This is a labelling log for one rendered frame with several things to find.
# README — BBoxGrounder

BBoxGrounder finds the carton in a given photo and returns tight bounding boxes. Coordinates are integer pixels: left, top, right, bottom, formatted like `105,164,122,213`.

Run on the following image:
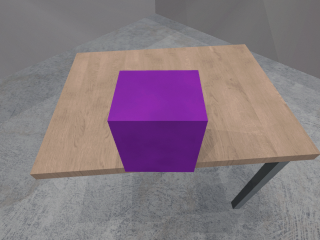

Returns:
107,70,208,172

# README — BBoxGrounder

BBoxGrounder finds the table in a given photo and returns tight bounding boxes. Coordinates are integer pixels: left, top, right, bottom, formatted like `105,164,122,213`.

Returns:
30,44,320,209

